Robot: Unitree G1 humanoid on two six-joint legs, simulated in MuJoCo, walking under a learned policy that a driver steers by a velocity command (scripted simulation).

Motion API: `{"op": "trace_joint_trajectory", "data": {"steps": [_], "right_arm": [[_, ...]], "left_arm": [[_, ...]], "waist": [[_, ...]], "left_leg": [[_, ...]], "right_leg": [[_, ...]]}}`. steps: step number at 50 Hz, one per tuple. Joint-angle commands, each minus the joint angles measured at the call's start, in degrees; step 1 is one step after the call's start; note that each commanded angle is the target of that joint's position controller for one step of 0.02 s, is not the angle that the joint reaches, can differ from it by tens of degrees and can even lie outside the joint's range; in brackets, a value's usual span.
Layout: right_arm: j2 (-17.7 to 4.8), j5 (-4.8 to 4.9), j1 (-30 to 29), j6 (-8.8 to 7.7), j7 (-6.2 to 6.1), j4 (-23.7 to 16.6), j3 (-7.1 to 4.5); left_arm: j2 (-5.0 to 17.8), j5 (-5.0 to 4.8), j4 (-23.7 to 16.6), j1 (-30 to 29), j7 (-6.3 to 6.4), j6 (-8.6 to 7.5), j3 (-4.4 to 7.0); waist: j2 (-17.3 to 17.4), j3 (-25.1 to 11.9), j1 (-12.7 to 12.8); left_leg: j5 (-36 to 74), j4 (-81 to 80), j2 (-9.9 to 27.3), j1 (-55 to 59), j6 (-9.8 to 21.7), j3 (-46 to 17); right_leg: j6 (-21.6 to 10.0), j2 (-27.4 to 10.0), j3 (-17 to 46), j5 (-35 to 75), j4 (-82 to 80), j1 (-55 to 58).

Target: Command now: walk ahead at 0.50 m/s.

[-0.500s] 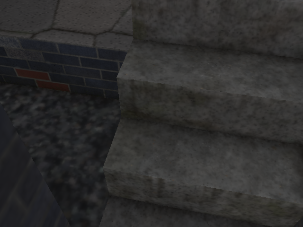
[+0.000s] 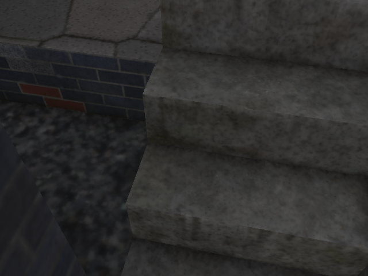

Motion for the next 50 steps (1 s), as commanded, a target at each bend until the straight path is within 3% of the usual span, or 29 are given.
{"op": "trace_joint_trajectory", "data": {"steps": [1,10,27,34,35,36,38,39,44,50], "right_arm": [[-6.17,0.02,-0.02,-0.57,-0.15,-2.36,-1.12],[-6.81,0.25,2.11,-0.33,-0.10,-1.14,-1.34],[-6.39,0.23,6.13,0.81,-0.05,2.97,-1.76],[-5.45,0.23,8.19,1.24,-0.22,4.22,-1.95],[-9.67,0.92,9.68,2.21,0.72,4.65,-3.03],[-8.73,0.82,9.88,2.65,0.91,4.33,-3.04],[-6.60,0.77,11.12,3.10,0.84,4.09,-2.70],[-6.09,0.72,11.33,3.13,0.72,3.89,-2.61],[-6.46,0.60,13.29,2.95,0.02,2.81,-2.69],[-6.81,0.79,15.75,3.41,-0.30,1.83,-2.75]], "left_arm": [[4.96,-0.03,-3.11,-0.94,0.11,-0.73,1.02],[5.33,0.05,-1.93,1.37,0.18,-0.74,1.15],[4.26,0.08,1.29,7.51,0.28,0.45,1.94],[2.73,0.24,2.54,10.72,0.55,0.74,2.11],[11.67,1.86,3.95,11.10,0.12,1.52,4.94],[10.64,1.90,4.22,11.16,0.27,2.06,5.19],[5.87,1.46,5.37,11.67,0.61,2.65,4.46],[5.03,1.24,5.84,11.87,0.75,2.74,4.40],[5.88,1.24,7.56,12.41,0.69,2.35,4.89],[6.35,1.05,9.16,13.37,0.60,2.35,4.87]], "waist": [[-0.62,-1.96,-0.01],[-0.62,-2.46,-0.14],[-0.93,1.82,-0.21],[-1.09,3.08,-0.20],[1.43,2.78,0.69],[1.68,3.36,0.43],[0.38,4.62,0.49],[-0.13,4.76,0.63],[-0.73,2.15,0.49],[-0.99,2.24,0.50]], "left_leg": [[14.66,-0.40,5.77,-3.60,0.69,-2.65],[17.63,1.42,5.83,-3.08,0.43,-2.33],[6.59,1.83,5.11,-6.65,0.69,-3.02],[5.05,2.34,4.88,-7.78,0.92,-3.13],[1.94,4.52,2.77,-9.92,-0.60,-2.57],[-0.66,4.76,2.55,-11.84,-0.85,-2.31],[-3.74,4.67,2.30,-14.46,-0.73,-2.49],[-3.33,4.94,2.28,-14.95,-0.70,-2.51],[1.44,6.90,2.39,-13.64,-0.75,-2.55],[2.53,7.50,2.33,-13.45,-0.72,-2.53]], "right_leg": [[-0.74,-5.95,4.50,9.22,-0.15,4.14],[-0.90,-6.26,4.12,14.83,2.03,4.68],[-0.63,-5.87,4.96,6.08,2.46,2.20],[-0.69,-5.62,5.19,4.22,2.77,1.10],[-0.60,-2.86,4.08,0.13,3.63,0.64],[-0.69,-2.76,3.92,-1.67,3.99,0.03],[-0.69,-2.51,3.93,-3.95,4.19,-1.36],[-0.69,-2.48,3.95,-3.50,4.45,-1.72],[-1.36,-2.79,4.45,1.65,5.89,-1.89],[-1.60,-2.82,4.80,2.73,6.24,-2.35]]}}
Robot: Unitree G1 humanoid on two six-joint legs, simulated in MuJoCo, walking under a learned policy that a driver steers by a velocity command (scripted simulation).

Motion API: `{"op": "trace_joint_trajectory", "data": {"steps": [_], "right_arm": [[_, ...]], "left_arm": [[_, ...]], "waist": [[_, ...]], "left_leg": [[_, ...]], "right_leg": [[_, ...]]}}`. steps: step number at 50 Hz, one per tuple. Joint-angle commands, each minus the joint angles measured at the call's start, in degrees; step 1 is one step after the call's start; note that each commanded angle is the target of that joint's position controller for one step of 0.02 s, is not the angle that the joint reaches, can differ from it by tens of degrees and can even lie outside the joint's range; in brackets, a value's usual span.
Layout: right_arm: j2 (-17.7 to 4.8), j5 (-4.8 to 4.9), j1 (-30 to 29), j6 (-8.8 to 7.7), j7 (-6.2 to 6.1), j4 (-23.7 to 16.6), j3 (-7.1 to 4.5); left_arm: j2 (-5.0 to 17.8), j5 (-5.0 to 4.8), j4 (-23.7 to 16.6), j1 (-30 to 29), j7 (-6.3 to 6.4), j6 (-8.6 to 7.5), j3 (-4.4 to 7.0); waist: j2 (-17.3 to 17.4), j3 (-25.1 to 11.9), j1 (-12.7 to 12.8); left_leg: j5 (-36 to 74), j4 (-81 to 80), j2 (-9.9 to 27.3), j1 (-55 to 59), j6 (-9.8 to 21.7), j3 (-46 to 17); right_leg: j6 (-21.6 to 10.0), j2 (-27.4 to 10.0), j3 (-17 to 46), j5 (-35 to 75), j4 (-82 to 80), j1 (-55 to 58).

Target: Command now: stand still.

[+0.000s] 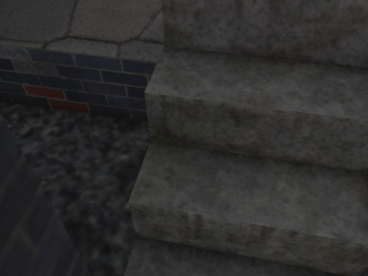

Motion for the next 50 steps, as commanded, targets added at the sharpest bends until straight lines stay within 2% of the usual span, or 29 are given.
{"op": "trace_joint_trajectory", "data": {"steps": [1,2,12,23,24,25,26,28,29,31,34,42,50], "right_arm": [[-6.25,0.05,5.44,-0.02,-0.33,-1.49,-1.09],[-5.69,0.31,5.43,0.05,-0.17,-1.79,-0.89],[-6.21,0.19,7.45,0.15,-0.41,-2.88,-1.19],[-6.27,0.16,8.70,0.10,-0.67,-3.60,-1.40],[-5.50,0.05,9.05,0.13,-0.76,-3.41,-1.19],[-0.34,-2.17,5.14,-0.93,-1.11,-4.78,0.45],[-1.29,-2.33,4.54,-1.41,-1.24,-4.84,0.40],[-4.18,-2.07,4.01,-2.09,-1.17,-4.53,-0.25],[-4.25,-1.87,3.91,-2.37,-1.08,-4.49,-0.21],[-3.64,-1.41,3.54,-2.84,-1.00,-4.33,-0.11],[-3.02,-1.31,2.51,-3.17,-1.03,-4.51,-0.26],[-2.47,-0.20,-1.88,-3.87,-0.93,-5.87,-0.74],[-2.29,-0.31,-5.01,-3.65,-0.91,-6.42,-1.01]], "left_arm": [[5.41,-0.10,-0.55,3.40,0.11,-0.36,0.82],[4.81,-0.32,-0.73,2.95,-0.11,-0.36,0.61],[5.04,-0.35,0.03,2.35,-0.25,-0.30,0.71],[4.75,-0.41,0.46,1.13,-0.37,-0.27,0.73],[4.02,-0.30,0.71,1.32,-0.28,-0.20,0.48],[-5.14,-1.38,-0.07,1.08,0.26,-0.30,-2.62],[-3.24,-1.37,-0.82,0.02,0.50,-0.42,-2.58],[1.49,-0.84,-2.57,-1.16,0.46,-0.50,-1.75],[2.01,-0.82,-3.14,-0.99,0.36,-0.62,-1.68],[1.43,-1.05,-3.92,-0.66,0.27,-0.98,-1.81],[-0.88,-1.08,-4.92,-0.81,0.37,-1.50,-1.90],[-0.34,-1.66,-8.36,-3.78,0.87,-2.45,-2.08],[-0.17,-1.49,-10.29,-6.22,0.88,-2.47,-1.98]], "waist": [[-1.91,3.31,-0.07],[-2.04,3.94,0.02],[-0.81,3.64,0.18],[-1.14,3.40,0.18],[-1.29,2.60,0.25],[-3.54,2.87,-0.30],[-3.79,4.18,-0.24],[-2.90,3.69,-0.56],[-2.57,3.66,-0.52],[-1.99,4.12,-0.59],[-1.34,4.35,-0.50],[-1.74,0.33,-0.84],[-1.10,-0.91,-0.82]], "left_leg": [[7.73,-3.91,2.17,-6.80,-0.35,-2.82],[8.67,-4.05,2.40,-6.89,-0.30,-3.09],[9.26,-3.97,2.49,-6.49,-0.42,-3.00],[9.96,-4.03,2.64,-6.15,-0.53,-3.09],[7.06,-4.60,2.40,-5.96,-0.44,-2.86],[6.33,-7.40,3.47,-5.15,1.05,-2.58],[5.78,-8.03,3.19,-4.86,1.37,-2.68],[5.78,-7.75,3.16,-4.22,2.20,-2.59],[6.14,-8.00,3.22,-4.04,2.34,-2.53],[7.29,-8.15,3.31,-4.06,2.42,-2.32],[10.51,-8.06,3.56,-3.51,2.26,-2.22],[26.68,-6.55,4.83,1.34,1.91,-2.61],[28.62,-7.32,5.21,2.76,1.44,-2.71]], "right_leg": [[-1.43,-3.13,4.31,6.19,-2.67,3.28],[-1.65,-3.19,4.37,6.57,-2.95,2.77],[-1.95,-3.18,4.68,6.68,-3.17,3.22],[-1.97,-3.01,4.70,7.26,-3.24,3.77],[-1.90,-2.70,4.59,3.31,-3.96,4.23],[-2.18,-4.56,5.46,-0.34,-6.52,4.37],[-2.16,-4.14,5.60,-2.61,-7.25,3.89],[-2.68,-4.26,5.95,-1.86,-6.90,4.83],[-2.89,-4.33,5.99,-1.40,-7.02,4.99],[-3.09,-4.24,5.76,0.00,-6.75,5.51],[-3.16,-4.05,5.19,3.28,-6.07,5.72],[-2.93,-4.51,4.45,17.29,-3.74,8.43],[-2.27,-5.02,4.26,18.97,-4.35,9.74]]}}
Over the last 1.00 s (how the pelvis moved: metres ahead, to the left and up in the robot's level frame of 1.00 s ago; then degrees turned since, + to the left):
-0.01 0.00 -0.01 0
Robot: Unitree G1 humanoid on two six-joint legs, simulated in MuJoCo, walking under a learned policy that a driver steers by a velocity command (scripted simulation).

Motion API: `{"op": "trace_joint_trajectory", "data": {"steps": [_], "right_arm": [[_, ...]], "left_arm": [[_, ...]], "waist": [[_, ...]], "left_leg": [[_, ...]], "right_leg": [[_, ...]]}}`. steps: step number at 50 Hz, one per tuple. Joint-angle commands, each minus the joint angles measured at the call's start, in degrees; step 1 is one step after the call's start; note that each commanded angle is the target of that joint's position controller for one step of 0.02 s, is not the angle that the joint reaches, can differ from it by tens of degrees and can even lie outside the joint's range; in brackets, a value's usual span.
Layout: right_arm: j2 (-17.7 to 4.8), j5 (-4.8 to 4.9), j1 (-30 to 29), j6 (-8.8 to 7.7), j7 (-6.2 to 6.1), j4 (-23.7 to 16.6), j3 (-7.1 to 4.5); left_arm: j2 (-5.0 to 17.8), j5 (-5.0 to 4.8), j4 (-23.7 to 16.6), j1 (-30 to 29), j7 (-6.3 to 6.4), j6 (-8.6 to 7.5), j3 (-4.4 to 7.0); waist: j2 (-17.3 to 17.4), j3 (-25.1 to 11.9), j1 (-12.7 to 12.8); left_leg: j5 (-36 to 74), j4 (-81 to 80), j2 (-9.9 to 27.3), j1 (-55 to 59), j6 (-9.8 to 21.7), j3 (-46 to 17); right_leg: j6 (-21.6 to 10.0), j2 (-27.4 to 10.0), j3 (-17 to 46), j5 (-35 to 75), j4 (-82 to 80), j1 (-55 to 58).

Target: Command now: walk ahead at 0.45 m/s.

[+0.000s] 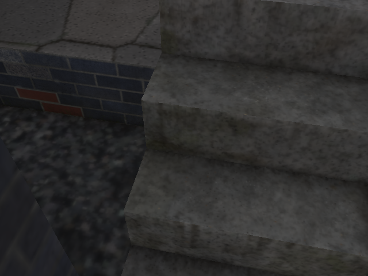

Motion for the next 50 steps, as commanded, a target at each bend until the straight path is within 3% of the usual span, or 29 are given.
{"op": "trace_joint_trajectory", "data": {"steps": [1,12,17,18,29,40,41,42,44,45,50], "right_arm": [[-5.43,-0.07,1.85,-0.35,-0.09,-1.75,-1.17],[-5.59,-0.53,-0.70,-0.37,0.16,-1.07,-1.55],[-5.94,-0.31,1.51,-0.07,0.31,0.76,-1.91],[-5.45,-0.26,1.48,-0.02,0.25,0.73,-1.65],[-5.76,-0.35,3.65,0.57,0.44,3.06,-1.68],[-5.05,-0.39,6.69,1.25,0.22,5.25,-1.78],[-9.64,1.24,8.34,2.10,0.88,6.02,-3.01],[-8.85,1.20,8.46,2.42,0.99,5.72,-2.94],[-6.77,0.83,9.29,2.74,0.96,5.50,-2.52],[-6.32,0.71,9.36,2.74,0.89,5.35,-2.40],[-7.07,0.59,11.10,2.47,0.52,4.73,-2.32]], "left_arm": [[4.11,0.06,-2.84,0.92,0.05,-0.47,0.85],[4.60,0.57,-4.40,-1.30,-0.45,-0.69,1.18],[4.99,0.66,-3.22,1.25,-0.45,-0.71,1.50],[4.84,0.29,-2.91,1.92,-0.33,-0.91,1.43],[4.56,0.54,-1.13,5.50,-0.49,-0.53,1.67],[2.89,0.74,0.72,10.64,-0.24,0.09,2.01],[12.55,1.47,1.92,10.38,-0.43,0.78,5.12],[11.53,1.48,2.05,10.40,-0.26,1.23,5.28],[6.98,1.30,3.12,10.71,0.00,1.74,4.45],[6.34,1.17,3.55,10.83,0.10,1.83,4.35],[7.54,1.28,4.98,11.23,-0.03,1.62,4.54]], "waist": [[0.10,-0.84,-0.05],[-0.36,0.08,0.22],[-0.52,-0.43,0.07],[-0.31,0.48,0.25],[-0.61,3.01,0.08],[-1.17,5.30,0.07],[0.86,5.72,0.69],[1.19,6.03,0.54],[-0.13,6.79,0.62],[-0.58,6.76,0.76],[-0.53,4.00,0.70]], "left_leg": [[26.56,-0.24,5.09,-3.28,1.06,-2.33],[20.08,-2.57,5.21,-3.90,1.16,-2.52],[20.30,-1.45,5.11,-3.89,0.76,-2.23],[19.73,-1.93,5.00,-3.84,0.40,-2.14],[12.56,-1.74,4.67,-5.60,0.51,-2.24],[7.03,-1.43,4.14,-7.97,0.63,-2.53],[3.12,0.50,2.18,-10.42,-0.77,-2.23],[0.78,0.75,2.07,-12.11,-0.96,-2.02],[-1.26,0.75,1.92,-14.12,-0.87,-2.19],[-0.59,1.02,1.92,-14.44,-0.86,-2.21],[4.11,2.83,1.94,-13.22,-0.94,-2.19]], "right_leg": [[-2.42,-5.09,4.02,18.71,-0.16,4.95],[-1.54,-5.40,4.01,13.35,-2.71,4.93],[-1.66,-5.73,3.52,17.96,-0.89,5.81],[-1.46,-5.68,3.44,17.56,-1.41,5.17],[-1.23,-5.53,3.69,11.71,-1.50,3.47],[-0.79,-5.14,4.44,6.22,-1.66,1.65],[-0.62,-2.50,3.71,1.93,-0.71,0.99],[-0.68,-2.54,3.67,0.06,-0.43,0.32],[-0.69,-2.43,3.78,-2.05,-0.36,-0.97],[-0.70,-2.42,3.80,-1.55,-0.11,-1.23],[-1.43,-2.76,4.30,3.93,1.46,-0.94]]}}
Over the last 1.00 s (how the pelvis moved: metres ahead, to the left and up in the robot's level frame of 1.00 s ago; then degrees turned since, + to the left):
0.03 0.00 0.00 0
